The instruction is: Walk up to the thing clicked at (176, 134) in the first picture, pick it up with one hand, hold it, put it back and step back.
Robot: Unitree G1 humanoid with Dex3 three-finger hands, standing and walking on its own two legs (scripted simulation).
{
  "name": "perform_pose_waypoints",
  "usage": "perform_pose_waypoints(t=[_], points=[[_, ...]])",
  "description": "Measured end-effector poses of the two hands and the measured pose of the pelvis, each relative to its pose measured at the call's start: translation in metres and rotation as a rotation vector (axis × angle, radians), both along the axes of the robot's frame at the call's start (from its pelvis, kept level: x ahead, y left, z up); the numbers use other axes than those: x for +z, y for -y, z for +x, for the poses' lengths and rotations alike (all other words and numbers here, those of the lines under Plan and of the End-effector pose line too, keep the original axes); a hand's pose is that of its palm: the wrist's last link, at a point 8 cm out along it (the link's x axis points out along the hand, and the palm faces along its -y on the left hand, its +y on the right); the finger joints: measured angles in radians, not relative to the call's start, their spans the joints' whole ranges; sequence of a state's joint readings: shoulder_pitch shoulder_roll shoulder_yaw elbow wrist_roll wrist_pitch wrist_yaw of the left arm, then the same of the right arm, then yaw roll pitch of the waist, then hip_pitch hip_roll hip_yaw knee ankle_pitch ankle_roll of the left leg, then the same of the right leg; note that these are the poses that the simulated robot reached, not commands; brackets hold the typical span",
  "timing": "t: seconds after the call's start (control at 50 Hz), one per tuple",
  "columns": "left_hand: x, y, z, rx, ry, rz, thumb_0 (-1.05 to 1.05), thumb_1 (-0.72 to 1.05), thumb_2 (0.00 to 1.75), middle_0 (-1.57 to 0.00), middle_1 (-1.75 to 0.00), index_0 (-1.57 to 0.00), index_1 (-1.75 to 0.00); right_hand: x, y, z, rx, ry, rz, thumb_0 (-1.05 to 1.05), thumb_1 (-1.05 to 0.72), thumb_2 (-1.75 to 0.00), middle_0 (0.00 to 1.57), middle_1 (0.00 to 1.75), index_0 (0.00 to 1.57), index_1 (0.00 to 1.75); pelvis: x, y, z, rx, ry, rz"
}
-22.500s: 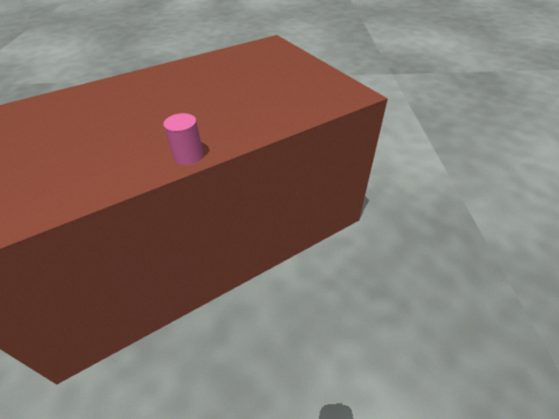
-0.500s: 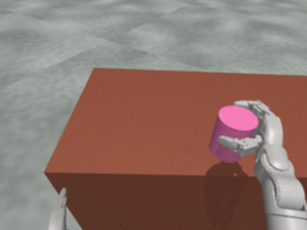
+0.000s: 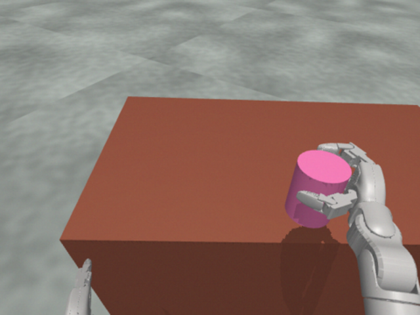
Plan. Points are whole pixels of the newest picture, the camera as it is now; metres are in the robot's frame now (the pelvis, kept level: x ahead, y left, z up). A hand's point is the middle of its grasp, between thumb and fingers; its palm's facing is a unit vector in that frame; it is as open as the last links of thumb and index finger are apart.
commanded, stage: hold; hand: right
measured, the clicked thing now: (314, 189) +0.32 -0.17 +0.13
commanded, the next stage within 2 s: crouch in 1.38 s
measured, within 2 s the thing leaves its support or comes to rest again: neither
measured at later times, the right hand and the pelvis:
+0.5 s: hand (325, 177) +0.31 -0.17 +0.17, palm faces +0.25 +0.97 -0.03, open 11.8 cm; pelvis -0.01 +0.00 +0.00, yaw +0 degrees
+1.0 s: hand (326, 184) +0.31 -0.18 +0.16, palm faces +0.27 +0.96 -0.04, open 11.8 cm; pelvis +0.00 +0.00 +0.00, yaw +0 degrees
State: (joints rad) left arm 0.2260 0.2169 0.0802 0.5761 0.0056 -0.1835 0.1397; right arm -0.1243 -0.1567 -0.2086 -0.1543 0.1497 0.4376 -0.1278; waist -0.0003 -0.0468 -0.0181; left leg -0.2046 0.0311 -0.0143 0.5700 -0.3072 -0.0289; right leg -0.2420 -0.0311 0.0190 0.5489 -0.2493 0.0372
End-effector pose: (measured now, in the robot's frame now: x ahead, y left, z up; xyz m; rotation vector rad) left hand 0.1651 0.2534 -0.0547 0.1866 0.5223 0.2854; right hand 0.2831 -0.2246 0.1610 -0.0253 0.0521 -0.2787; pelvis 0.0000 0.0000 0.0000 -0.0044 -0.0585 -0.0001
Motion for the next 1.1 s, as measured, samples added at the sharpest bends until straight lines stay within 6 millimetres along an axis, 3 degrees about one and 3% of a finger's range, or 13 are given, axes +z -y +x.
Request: perform_pose_waypoints(t=[0.3,0.52,0.72,0.92,1.1], points=[[-0.01,0.002,-0.011,0.0,-0.026,-0.013,-0.02,-0.54,0.06,-0.06,-0.07,-0.06,-0.06,0.008,0.005,-0.009,-0.016,0.029,-0.015,-0.01,0.61,-0.94,0.63,1.1,0.64,1.09,0.0,0.001,-0.004,0.0,0.006,0.001],[-0.001,0.002,-0.002,-0.008,0.019,-0.006,-0.02,-0.54,0.06,-0.06,-0.07,-0.06,-0.06,0.008,-0.006,-0.002,0.027,0.017,-0.004,-0.01,0.61,-0.94,0.63,1.1,0.64,1.09,0.0,-0.001,-0.005,0.0,0.008,0.0],[-0.012,-0.008,-0.017,0.021,-0.039,-0.005,-0.02,-0.54,0.06,-0.06,-0.06,-0.05,-0.06,0.011,-0.002,-0.004,-0.002,0.031,-0.01,-0.01,0.61,-0.94,0.63,1.1,0.64,1.09,0.0,-0.002,-0.005,0.004,0.009,-0.001],[-0.003,-0.001,-0.002,-0.007,0.007,-0.006,-0.02,-0.54,0.06,-0.06,-0.06,-0.05,-0.06,0.001,-0.004,-0.004,0.005,-0.01,-0.006,-0.01,0.61,-0.94,0.63,1.1,0.64,1.09,0.0,-0.003,-0.004,0.003,0.007,-0.001],[-0.004,-0.003,-0.008,0.007,-0.007,0.003,-0.02,-0.55,0.06,-0.06,-0.06,-0.05,-0.06,0.001,0.004,-0.008,-0.008,0.02,-0.008,-0.01,0.61,-0.94,0.63,1.1,0.64,1.09,0.0,-0.002,-0.001,0.0,0.007,0.0]])
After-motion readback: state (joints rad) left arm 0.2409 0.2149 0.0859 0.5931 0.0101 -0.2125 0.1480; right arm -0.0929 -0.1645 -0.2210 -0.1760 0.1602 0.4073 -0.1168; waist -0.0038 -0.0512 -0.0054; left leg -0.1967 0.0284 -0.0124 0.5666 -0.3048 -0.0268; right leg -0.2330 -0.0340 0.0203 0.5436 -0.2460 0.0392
